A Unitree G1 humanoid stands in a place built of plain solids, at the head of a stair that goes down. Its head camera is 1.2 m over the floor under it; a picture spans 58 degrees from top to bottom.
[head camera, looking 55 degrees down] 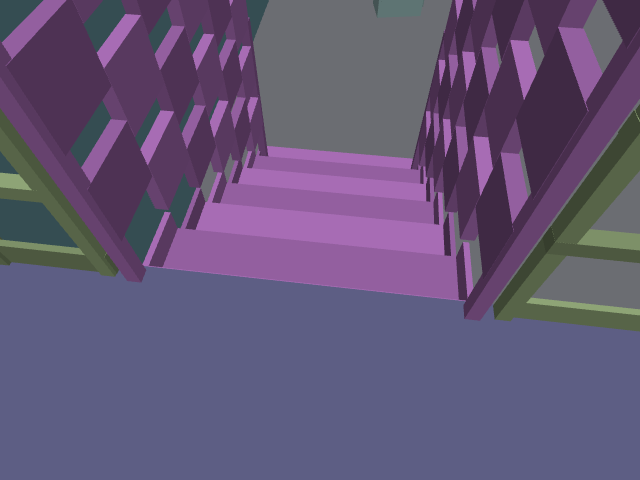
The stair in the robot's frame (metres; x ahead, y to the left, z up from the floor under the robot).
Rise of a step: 0.16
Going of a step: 0.27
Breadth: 1.12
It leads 7 degrees to the right of straight ahead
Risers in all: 7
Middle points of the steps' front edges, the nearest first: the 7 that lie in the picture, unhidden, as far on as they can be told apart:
0.68 0.06 0.00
0.95 0.02 -0.16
1.22 -0.01 -0.33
1.49 -0.04 -0.49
1.76 -0.08 -0.66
2.03 -0.11 -0.82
2.30 -0.14 -0.99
